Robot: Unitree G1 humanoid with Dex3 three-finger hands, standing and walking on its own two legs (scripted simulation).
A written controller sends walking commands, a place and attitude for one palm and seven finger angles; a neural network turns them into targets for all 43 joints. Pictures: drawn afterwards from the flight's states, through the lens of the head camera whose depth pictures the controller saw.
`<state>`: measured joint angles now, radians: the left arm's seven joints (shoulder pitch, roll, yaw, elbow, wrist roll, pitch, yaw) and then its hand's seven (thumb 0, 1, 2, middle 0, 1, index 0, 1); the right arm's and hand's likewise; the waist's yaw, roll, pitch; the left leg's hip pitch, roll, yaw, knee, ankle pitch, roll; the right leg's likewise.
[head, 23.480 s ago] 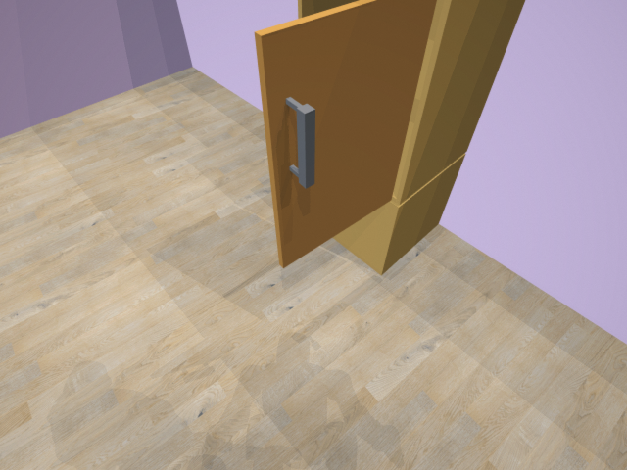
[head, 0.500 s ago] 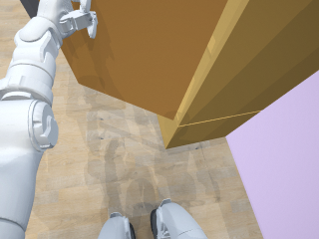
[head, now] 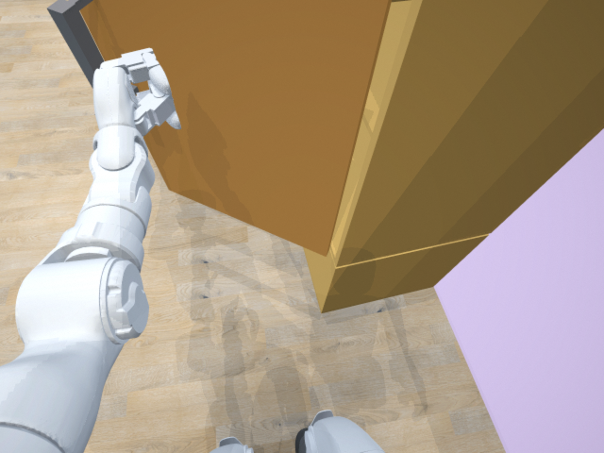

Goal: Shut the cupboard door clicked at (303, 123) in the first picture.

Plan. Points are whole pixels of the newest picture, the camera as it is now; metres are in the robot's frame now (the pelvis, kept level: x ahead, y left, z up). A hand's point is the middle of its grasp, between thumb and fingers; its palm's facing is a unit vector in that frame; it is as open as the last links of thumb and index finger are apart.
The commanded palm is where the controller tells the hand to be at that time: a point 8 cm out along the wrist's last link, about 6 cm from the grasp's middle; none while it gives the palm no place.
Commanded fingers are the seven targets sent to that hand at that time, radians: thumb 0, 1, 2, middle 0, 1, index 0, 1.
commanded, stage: pull the fist back off the door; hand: left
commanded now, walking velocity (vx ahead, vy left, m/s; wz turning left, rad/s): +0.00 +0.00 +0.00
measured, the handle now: (103, 57) +0.67 +0.18 +0.10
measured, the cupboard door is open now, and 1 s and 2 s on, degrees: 52 52 52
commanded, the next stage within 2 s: draw the hand back to the body in 0.34 s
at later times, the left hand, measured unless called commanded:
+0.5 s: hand (175, 144) +0.49 +0.08 +0.10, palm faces +0.03 -1.00 +0.00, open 3.1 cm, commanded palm +0.44 +0.14 +0.11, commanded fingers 0.00 0.90 0.90 -1.30 -1.50 -1.30 -1.50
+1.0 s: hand (51, 243) +0.34 +0.17 +0.16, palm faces +0.00 -1.00 -0.06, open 3.1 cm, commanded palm +0.30 +0.22 +0.16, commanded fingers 0.00 0.90 0.90 -1.08 -1.26 -1.08 -1.26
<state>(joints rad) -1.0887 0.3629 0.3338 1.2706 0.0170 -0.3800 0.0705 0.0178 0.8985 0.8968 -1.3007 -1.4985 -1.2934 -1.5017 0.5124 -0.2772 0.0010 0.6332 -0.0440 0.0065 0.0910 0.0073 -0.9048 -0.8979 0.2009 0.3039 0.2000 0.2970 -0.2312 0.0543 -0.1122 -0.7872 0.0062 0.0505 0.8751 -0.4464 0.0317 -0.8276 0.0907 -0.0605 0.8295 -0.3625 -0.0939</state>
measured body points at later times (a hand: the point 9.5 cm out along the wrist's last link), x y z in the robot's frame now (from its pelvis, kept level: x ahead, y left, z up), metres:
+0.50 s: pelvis -0.02 +0.01 +0.00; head +0.07 +0.00 +0.45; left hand +0.48 +0.13 +0.11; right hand +0.03 -0.24 -0.12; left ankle -0.03 +0.10 -0.69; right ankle +0.01 -0.06 -0.69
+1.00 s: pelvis -0.01 +0.02 +0.03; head -0.01 +0.00 +0.48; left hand +0.33 +0.23 +0.16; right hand +0.15 -0.23 -0.05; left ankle -0.03 +0.10 -0.69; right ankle +0.01 -0.06 -0.69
